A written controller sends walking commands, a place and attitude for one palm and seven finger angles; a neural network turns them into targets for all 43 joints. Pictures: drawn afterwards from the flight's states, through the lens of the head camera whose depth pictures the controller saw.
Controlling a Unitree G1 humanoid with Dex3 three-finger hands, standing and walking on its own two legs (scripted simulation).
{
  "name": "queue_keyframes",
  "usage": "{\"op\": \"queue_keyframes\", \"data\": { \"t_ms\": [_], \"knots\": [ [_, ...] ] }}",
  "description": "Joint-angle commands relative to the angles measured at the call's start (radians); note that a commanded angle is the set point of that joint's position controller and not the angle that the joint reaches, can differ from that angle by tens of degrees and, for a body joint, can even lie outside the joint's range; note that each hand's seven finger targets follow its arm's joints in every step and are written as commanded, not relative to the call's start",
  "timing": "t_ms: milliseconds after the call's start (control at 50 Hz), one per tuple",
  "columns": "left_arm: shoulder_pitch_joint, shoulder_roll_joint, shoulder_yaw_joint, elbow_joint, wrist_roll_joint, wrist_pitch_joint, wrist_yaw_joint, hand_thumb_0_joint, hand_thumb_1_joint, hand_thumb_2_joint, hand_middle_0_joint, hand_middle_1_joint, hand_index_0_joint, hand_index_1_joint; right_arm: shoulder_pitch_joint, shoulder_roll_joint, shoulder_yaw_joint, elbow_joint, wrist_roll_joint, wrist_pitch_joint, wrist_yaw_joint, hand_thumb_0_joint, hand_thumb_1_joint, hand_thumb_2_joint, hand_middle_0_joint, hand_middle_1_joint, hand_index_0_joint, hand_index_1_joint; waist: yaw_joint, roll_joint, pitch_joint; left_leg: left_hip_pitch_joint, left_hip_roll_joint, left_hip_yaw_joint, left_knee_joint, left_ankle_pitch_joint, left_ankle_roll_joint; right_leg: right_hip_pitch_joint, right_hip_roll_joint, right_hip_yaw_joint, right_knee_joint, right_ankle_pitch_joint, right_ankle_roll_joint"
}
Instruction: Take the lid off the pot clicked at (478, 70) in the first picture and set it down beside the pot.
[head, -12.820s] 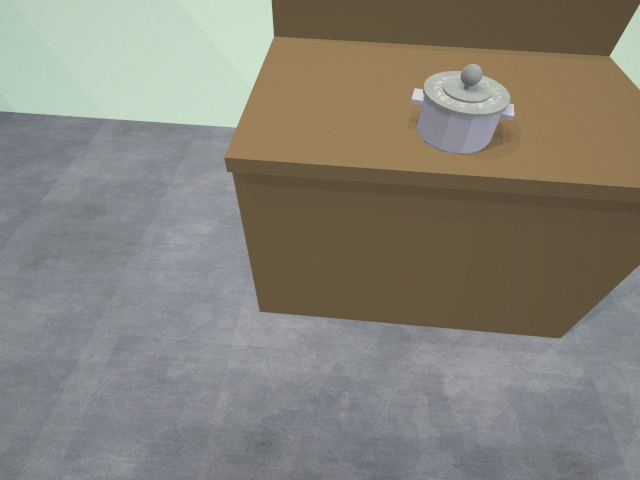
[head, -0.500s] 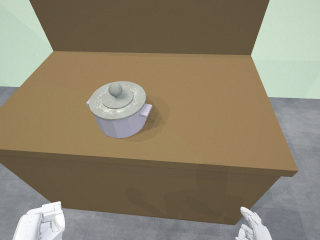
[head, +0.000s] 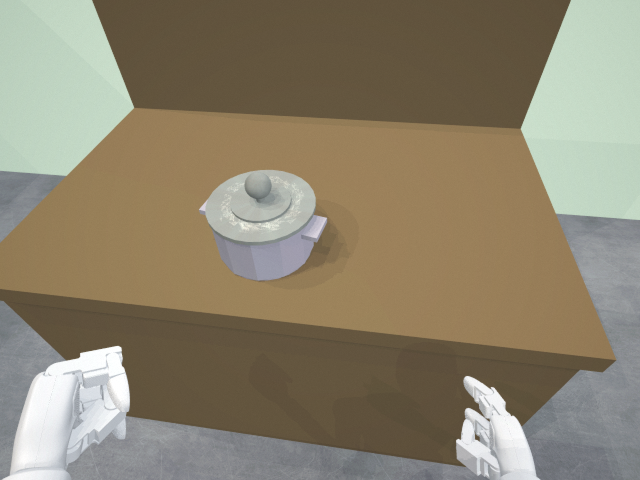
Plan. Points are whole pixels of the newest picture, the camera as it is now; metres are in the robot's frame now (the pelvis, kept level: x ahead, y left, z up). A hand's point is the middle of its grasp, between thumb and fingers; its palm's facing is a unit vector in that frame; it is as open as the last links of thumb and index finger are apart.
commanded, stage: raise the hand higher, near the body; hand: left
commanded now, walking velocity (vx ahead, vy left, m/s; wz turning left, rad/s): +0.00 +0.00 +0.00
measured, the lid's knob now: (258, 185) +0.52 +0.18 +0.09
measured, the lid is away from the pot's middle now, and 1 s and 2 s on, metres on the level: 0.00 0.00 0.00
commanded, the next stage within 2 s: reach forward and open the fingers in 0.04 s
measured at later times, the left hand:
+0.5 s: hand (91, 371) +0.18 +0.27 +0.10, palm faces -0.20 -0.05 -0.98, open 3.1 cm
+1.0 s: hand (94, 312) +0.23 +0.27 +0.14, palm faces -0.12 -0.01 -0.99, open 8.6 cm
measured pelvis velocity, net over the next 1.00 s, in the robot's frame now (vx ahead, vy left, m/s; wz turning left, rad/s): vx -0.03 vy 0.02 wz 0.00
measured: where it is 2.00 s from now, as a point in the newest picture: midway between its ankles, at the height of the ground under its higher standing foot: outside the picture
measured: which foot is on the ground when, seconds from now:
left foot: down 0.00-1.00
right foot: down 0.00-1.00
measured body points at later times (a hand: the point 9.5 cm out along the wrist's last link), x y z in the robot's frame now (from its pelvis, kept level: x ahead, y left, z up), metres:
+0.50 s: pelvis +0.00 +0.01 +0.00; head +0.00 -0.04 +0.45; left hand +0.19 +0.27 +0.15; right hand +0.21 -0.21 -0.10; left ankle -0.03 +0.10 -0.74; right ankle +0.00 -0.09 -0.74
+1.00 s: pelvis -0.03 +0.02 +0.00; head -0.03 -0.03 +0.45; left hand +0.23 +0.27 +0.20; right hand +0.18 -0.20 -0.09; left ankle -0.03 +0.10 -0.74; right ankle +0.00 -0.09 -0.74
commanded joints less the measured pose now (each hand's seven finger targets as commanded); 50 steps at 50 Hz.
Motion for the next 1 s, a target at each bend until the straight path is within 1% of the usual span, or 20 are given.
{"op": "queue_keyframes", "data": {
  "t_ms": [0, 120, 140, 160, 180, 220, 280, 320, 380, 440, 480, 500, 560, 600, 640, 860, 880, 920, 960, 980],
  "knots": [
    [-0.051, 0.150, 0.107, -0.241, -0.013, -0.070, 0.018, 0.000, 0.900, 0.900, -1.300, -1.500, -1.300, -1.500, -0.099, -0.099, -0.034, -0.159, 0.004, -0.048, -0.008, 0.000, -0.900, -0.900, 0.200, 0.300, 0.200, 0.300, -0.015, 0.015, -0.053, -0.015, 0.039, -0.040, -0.073, 0.247, -0.006, 0.013, -0.036, 0.050, -0.073, 0.143, 0.017],
    [-0.079, 0.169, 0.137, -0.274, -0.016, -0.074, 0.025, 0.000, 0.900, 0.900, -1.300, -1.500, -1.300, -1.500, -0.097, -0.107, -0.034, -0.156, 0.004, -0.046, -0.005, 0.000, -0.900, -0.900, 0.200, 0.300, 0.200, 0.300, -0.010, 0.010, -0.070, -0.010, 0.045, -0.048, -0.078, 0.275, -0.011, 0.031, -0.035, 0.047, -0.065, 0.160, 0.016],
    [-0.169, 0.379, 0.069, -0.339, 0.430, -0.005, 0.059, 0.000, 0.875, 0.902, -1.280, -1.480, -1.280, -1.480, -0.134, -0.185, -0.017, -0.172, -0.019, 0.007, 0.004, 0.000, -0.900, -0.900, 0.200, 0.300, 0.200, 0.300, -0.006, 0.086, -0.042, -0.117, 0.021, -0.036, -0.052, 0.283, -0.011, -0.088, -0.004, 0.099, -0.014, 0.156, 0.001],
    [-0.182, 0.302, 0.071, -0.376, 0.438, 0.047, 0.087, 0.000, 0.848, 0.907, -1.262, -1.455, -1.262, -1.455, -0.154, -0.140, -0.021, -0.211, -0.009, 0.038, 0.015, 0.000, -0.900, -0.900, 0.200, 0.300, 0.200, 0.300, -0.009, 0.123, -0.021, -0.144, 0.029, -0.038, -0.057, 0.273, -0.028, -0.084, -0.013, 0.058, -0.005, 0.120, -0.012],
    [-0.156, 0.317, 0.050, -0.339, 0.560, 0.082, 0.097, 0.000, 0.820, 0.916, -1.249, -1.423, -1.249, -1.423, -0.135, -0.148, -0.025, -0.202, -0.016, 0.063, 0.019, 0.000, -0.900, -0.900, 0.200, 0.300, 0.200, 0.300, 0.010, 0.107, -0.059, -0.148, 0.032, -0.046, -0.061, 0.253, -0.034, -0.078, -0.003, 0.071, 0.013, 0.076, -0.018],
    [-0.040, 0.391, 0.081, -0.290, 0.714, 0.151, 0.091, 0.000, 0.759, 0.945, -1.239, -1.323, -1.239, -1.323, -0.149, -0.167, -0.033, -0.207, -0.013, 0.128, 0.033, 0.000, -0.900, -0.900, 0.200, 0.300, 0.200, 0.300, 0.043, 0.083, -0.134, -0.163, 0.036, -0.041, -0.056, 0.258, -0.029, -0.029, 0.005, 0.105, 0.021, 0.096, -0.025],
    [-0.167, 0.455, 0.053, -0.316, 0.842, 0.207, 0.036, 0.000, 0.662, 1.004, -1.207, -1.216, -1.207, -1.216, -0.205, -0.173, -0.025, -0.232, 0.005, 0.192, 0.041, 0.000, -0.900, -0.900, 0.200, 0.300, 0.200, 0.300, 0.021, 0.038, -0.191, -0.154, 0.040, -0.051, -0.054, 0.256, -0.014, -0.001, -0.004, 0.120, 0.018, 0.117, -0.015],
    [-0.190, 0.459, 0.018, -0.251, 0.854, 0.216, -0.022, 0.000, 0.596, 1.046, -1.186, -1.145, -1.186, -1.145, -0.202, -0.171, -0.029, -0.223, 0.016, 0.203, 0.037, 0.000, -0.900, -0.900, 0.200, 0.300, 0.200, 0.300, 0.010, 0.011, -0.176, -0.121, 0.039, -0.061, -0.055, 0.285, -0.004, -0.013, -0.015, 0.107, -0.005, 0.136, -0.003],
    [-0.191, 0.526, 0.048, -0.246, 0.809, 0.198, -0.122, 0.000, 0.501, 1.103, -1.154, -1.039, -1.154, -1.039, -0.196, -0.174, -0.032, -0.228, 0.031, 0.197, 0.032, 0.000, -0.900, -0.900, 0.200, 0.300, 0.200, 0.300, 0.006, -0.008, -0.233, -0.087, 0.029, -0.059, -0.042, 0.373, 0.010, 0.049, -0.029, 0.100, -0.010, 0.245, 0.015],
    [-0.258, 0.601, 0.084, -0.230, 0.778, 0.170, -0.206, 0.000, 0.409, 1.149, -1.120, -0.932, -1.120, -0.932, -0.181, -0.188, -0.033, -0.212, 0.029, 0.193, 0.027, 0.000, -0.900, -0.900, 0.200, 0.300, 0.200, 0.300, -0.001, -0.027, -0.184, -0.078, 0.024, -0.067, -0.051, 0.424, 0.014, 0.027, -0.036, 0.087, -0.039, 0.308, 0.031],
    [-0.289, 0.595, 0.085, -0.227, 0.761, 0.149, -0.243, 0.000, 0.350, 1.172, -1.096, -0.861, -1.096, -0.861, -0.167, -0.179, -0.034, -0.218, 0.030, 0.187, 0.029, 0.000, -0.900, -0.900, 0.200, 0.300, 0.200, 0.300, -0.006, -0.012, -0.180, -0.065, 0.021, -0.060, -0.046, 0.438, 0.019, 0.039, -0.040, 0.076, -0.045, 0.319, 0.032],
    [-0.298, 0.630, 0.123, -0.202, 0.755, 0.134, -0.253, 0.000, 0.321, 1.182, -1.084, -0.826, -1.084, -0.826, -0.152, -0.186, -0.036, -0.209, 0.027, 0.191, 0.028, 0.000, -0.900, -0.900, 0.200, 0.300, 0.200, 0.300, 0.000, -0.043, -0.182, -0.059, 0.020, -0.061, -0.050, 0.430, 0.019, 0.029, -0.037, 0.075, -0.055, 0.318, 0.035],
    [-0.381, 0.617, 0.118, -0.180, 0.751, 0.109, -0.270, 0.000, 0.237, 1.207, -1.046, -0.720, -1.046, -0.720, -0.182, -0.182, -0.033, -0.215, 0.032, 0.187, 0.033, 0.000, -0.900, -0.900, 0.200, 0.300, 0.200, 0.300, -0.003, 0.002, -0.143, -0.050, 0.015, -0.061, -0.059, 0.370, 0.019, -0.006, -0.028, 0.079, -0.080, 0.263, 0.025],
    [-0.416, 0.634, 0.128, -0.176, 0.745, 0.089, -0.273, 0.000, 0.181, 1.221, -1.021, -0.649, -1.021, -0.649, -0.146, -0.185, -0.041, -0.208, 0.026, 0.188, 0.031, 0.000, -0.900, -0.900, 0.200, 0.300, 0.200, 0.300, 0.003, -0.004, -0.200, -0.040, 0.009, -0.053, -0.065, 0.365, 0.019, 0.028, -0.037, 0.067, -0.080, 0.255, 0.030],
    [-0.475, 0.634, 0.116, -0.166, 0.747, 0.089, -0.277, 0.000, 0.125, 1.237, -0.996, -0.578, -0.996, -0.578, -0.154, -0.187, -0.037, -0.207, 0.026, 0.188, 0.033, 0.000, -0.900, -0.900, 0.200, 0.300, 0.200, 0.300, 0.002, 0.001, -0.191, -0.049, 0.003, -0.053, -0.073, 0.343, 0.017, 0.022, -0.040, 0.063, -0.088, 0.239, 0.031],
    [-0.714, 0.670, 0.094, -0.101, 0.763, 0.130, -0.307, 0.000, -0.200, 1.373, -0.867, -0.187, -0.867, -0.187, -0.212, -0.190, -0.026, -0.219, 0.040, 0.167, 0.040, 0.000, -0.900, -0.900, 0.200, 0.300, 0.200, 0.300, -0.001, 0.045, -0.212, -0.041, 0.003, -0.066, -0.090, 0.256, 0.012, 0.030, -0.025, 0.067, -0.075, 0.133, 0.014],
    [-0.773, 0.657, 0.059, -0.088, 0.769, 0.132, -0.322, 0.000, -0.231, 1.388, -0.855, -0.152, -0.855, -0.152, -0.204, -0.180, -0.019, -0.205, 0.037, 0.174, 0.038, 0.000, -0.900, -0.900, 0.200, 0.300, 0.200, 0.300, -0.006, 0.041, -0.224, -0.055, 0.001, -0.061, -0.108, 0.250, 0.011, 0.027, -0.032, 0.053, -0.080, 0.116, 0.020],
    [-0.779, 0.663, 0.062, -0.045, 0.766, 0.142, -0.330, 0.000, -0.293, 1.420, -0.833, -0.081, -0.833, -0.081, -0.195, -0.189, -0.024, -0.207, 0.038, 0.175, 0.038, 0.000, -0.900, -0.900, 0.200, 0.300, 0.200, 0.300, -0.001, 0.019, -0.189, -0.068, 0.005, -0.063, -0.115, 0.221, 0.010, 0.016, -0.033, 0.054, -0.086, 0.097, 0.021],
    [-0.779, 0.671, 0.080, -0.036, 0.767, 0.157, -0.332, 0.000, -0.295, 1.427, -0.834, -0.081, -0.834, -0.081, -0.210, -0.194, -0.024, -0.220, 0.045, 0.172, 0.045, 0.000, -0.900, -0.900, 0.200, 0.300, 0.200, 0.300, -0.004, 0.030, -0.182, -0.058, 0.007, -0.067, -0.101, 0.223, 0.010, 0.006, -0.022, 0.060, -0.071, 0.097, 0.012],
    [-0.864, 0.661, 0.043, -0.045, 0.773, 0.155, -0.346, 0.000, -0.296, 1.430, -0.835, -0.081, -0.835, -0.081, -0.213, -0.184, -0.016, -0.209, 0.042, 0.180, 0.044, 0.000, -0.900, -0.900, 0.200, 0.300, 0.200, 0.300, -0.007, 0.032, -0.208, -0.068, 0.004, -0.065, -0.121, 0.210, 0.008, 0.014, -0.031, 0.049, -0.076, 0.079, 0.018]
  ]
}}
